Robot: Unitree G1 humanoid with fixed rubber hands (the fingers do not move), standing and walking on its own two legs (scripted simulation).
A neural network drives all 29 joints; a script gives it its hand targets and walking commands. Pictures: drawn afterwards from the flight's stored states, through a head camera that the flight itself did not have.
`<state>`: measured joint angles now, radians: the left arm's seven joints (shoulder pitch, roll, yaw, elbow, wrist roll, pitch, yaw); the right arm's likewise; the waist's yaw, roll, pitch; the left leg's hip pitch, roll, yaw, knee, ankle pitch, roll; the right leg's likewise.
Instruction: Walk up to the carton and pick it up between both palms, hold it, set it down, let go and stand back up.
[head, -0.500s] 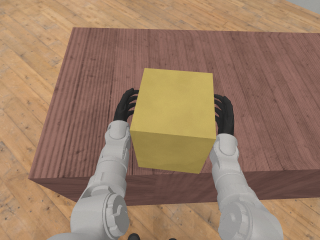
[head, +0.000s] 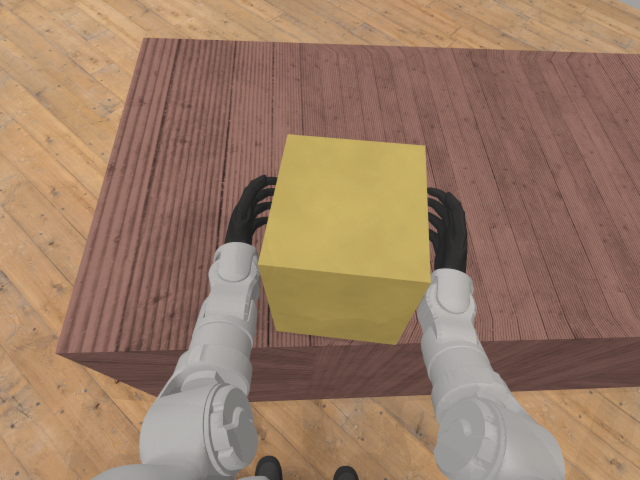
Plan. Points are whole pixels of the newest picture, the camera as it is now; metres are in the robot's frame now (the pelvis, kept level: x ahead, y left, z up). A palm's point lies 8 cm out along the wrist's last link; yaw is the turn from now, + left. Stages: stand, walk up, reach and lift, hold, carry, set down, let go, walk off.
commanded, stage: set down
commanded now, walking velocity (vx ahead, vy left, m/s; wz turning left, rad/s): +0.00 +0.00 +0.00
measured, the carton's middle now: (344, 245) +0.40 -0.02 -0.02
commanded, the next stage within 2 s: none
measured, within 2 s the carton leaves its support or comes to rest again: rests again in 0.22 s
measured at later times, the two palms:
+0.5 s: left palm (247, 237) +0.40 +0.11 +0.00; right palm (449, 263) +0.36 -0.16 +0.01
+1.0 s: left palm (248, 239) +0.40 +0.11 +0.00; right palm (449, 269) +0.35 -0.16 +0.00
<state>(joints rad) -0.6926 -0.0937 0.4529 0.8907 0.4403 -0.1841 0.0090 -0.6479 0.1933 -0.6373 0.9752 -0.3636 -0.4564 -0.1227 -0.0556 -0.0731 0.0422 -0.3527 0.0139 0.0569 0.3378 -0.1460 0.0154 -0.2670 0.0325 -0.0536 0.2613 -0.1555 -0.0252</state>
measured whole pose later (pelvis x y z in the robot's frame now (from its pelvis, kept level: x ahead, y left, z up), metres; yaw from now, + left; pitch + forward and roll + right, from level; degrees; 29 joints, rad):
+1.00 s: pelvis -0.01 +0.00 +0.00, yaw +0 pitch +12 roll -1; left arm -0.74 -0.13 0.54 0.89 0.51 -0.25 0.00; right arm -0.68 0.21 -0.74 0.96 -0.44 -0.46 -0.10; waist -0.06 -0.07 0.03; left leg -0.46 0.02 0.06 0.39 -0.15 0.02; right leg -0.38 0.04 -0.05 0.33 -0.16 -0.03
